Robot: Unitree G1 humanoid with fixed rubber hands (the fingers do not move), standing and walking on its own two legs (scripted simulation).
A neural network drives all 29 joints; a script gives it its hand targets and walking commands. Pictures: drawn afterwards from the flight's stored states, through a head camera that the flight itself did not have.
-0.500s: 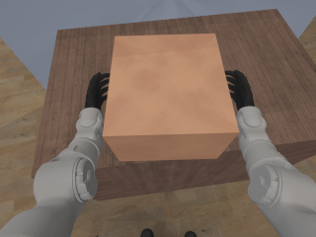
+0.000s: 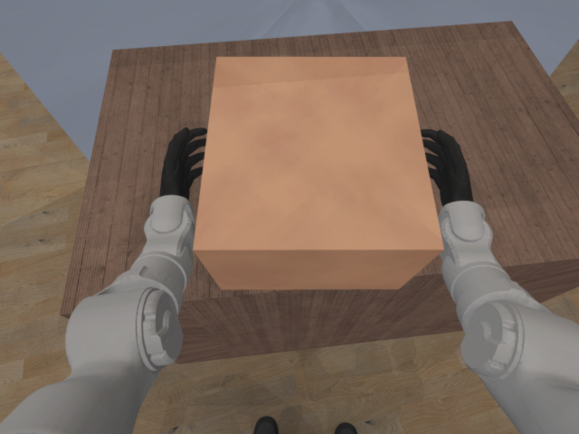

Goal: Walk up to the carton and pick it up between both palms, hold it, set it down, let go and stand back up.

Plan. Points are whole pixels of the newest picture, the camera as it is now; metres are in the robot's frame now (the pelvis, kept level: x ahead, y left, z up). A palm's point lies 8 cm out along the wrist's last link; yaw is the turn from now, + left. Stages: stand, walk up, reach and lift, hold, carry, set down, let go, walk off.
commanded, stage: reach and lift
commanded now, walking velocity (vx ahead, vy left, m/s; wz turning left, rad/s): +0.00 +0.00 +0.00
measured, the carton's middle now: (310, 176) +0.49 +0.02 -0.01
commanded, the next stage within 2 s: none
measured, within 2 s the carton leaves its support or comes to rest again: leaves its support in 0.80 s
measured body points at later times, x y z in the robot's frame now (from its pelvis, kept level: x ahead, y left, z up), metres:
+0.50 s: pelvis +0.00 +0.00 +0.00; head +0.11 +0.01 +0.44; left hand +0.44 +0.21 +0.03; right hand +0.46 -0.17 +0.04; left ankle +0.00 +0.10 -0.74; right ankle +0.00 -0.12 -0.74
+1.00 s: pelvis -0.01 +0.00 +0.00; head +0.01 -0.01 +0.45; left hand +0.40 +0.20 +0.08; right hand +0.41 -0.18 +0.09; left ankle +0.00 +0.11 -0.74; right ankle +0.00 -0.12 -0.74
